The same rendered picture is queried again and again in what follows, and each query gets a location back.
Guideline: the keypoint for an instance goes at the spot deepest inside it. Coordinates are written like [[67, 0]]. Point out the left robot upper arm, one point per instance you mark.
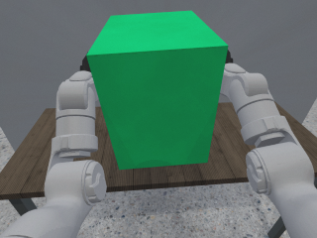
[[72, 188]]

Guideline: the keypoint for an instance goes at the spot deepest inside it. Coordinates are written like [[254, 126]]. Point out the left robot forearm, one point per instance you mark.
[[75, 115]]

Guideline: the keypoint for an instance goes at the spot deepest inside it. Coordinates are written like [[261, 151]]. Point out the robot right hand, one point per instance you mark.
[[228, 57]]

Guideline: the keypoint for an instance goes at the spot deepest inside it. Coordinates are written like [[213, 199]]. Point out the right robot upper arm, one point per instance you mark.
[[283, 173]]

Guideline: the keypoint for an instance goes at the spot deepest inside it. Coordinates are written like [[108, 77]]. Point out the right robot forearm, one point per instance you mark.
[[262, 125]]

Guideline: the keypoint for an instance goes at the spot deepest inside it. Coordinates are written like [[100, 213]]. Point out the table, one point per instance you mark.
[[24, 176]]

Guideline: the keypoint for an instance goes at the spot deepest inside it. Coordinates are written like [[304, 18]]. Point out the robot left hand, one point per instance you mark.
[[85, 65]]

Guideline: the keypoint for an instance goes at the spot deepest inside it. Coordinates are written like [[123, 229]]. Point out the carton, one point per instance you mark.
[[158, 78]]

